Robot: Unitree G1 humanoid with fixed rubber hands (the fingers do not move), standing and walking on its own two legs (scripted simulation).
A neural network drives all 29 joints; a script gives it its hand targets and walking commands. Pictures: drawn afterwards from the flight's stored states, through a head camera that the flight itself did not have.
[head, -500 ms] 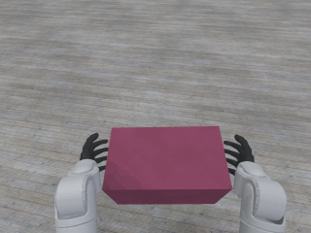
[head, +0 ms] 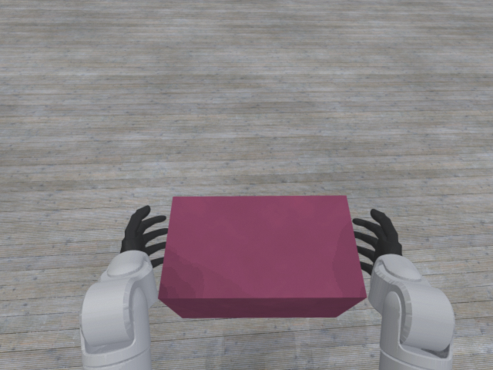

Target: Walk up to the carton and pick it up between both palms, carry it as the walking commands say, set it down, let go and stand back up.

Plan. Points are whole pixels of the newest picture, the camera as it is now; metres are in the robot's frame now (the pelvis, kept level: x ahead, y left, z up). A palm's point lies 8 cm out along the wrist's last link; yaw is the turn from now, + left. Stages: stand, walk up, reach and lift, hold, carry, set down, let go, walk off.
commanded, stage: carry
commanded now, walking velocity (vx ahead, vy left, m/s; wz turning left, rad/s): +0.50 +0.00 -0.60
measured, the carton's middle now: (259, 260) +0.29 +0.00 +0.01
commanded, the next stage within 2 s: none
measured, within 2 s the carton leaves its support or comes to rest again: neither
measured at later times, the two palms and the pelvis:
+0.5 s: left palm (245, 113) +0.62 +0.04 +0.07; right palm (409, 144) +0.51 -0.29 +0.09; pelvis +0.32 -0.05 -0.01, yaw -19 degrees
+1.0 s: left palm (313, 45) +0.95 -0.15 +0.08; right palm (435, 81) +0.78 -0.44 +0.08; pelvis +0.64 -0.16 -0.01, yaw -30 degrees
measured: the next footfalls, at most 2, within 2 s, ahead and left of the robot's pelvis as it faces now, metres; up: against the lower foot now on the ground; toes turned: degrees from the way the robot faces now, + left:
left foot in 0.18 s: +0.17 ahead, +0.12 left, +0.00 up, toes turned -2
right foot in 0.48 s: +0.38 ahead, -0.14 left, +0.00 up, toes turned -22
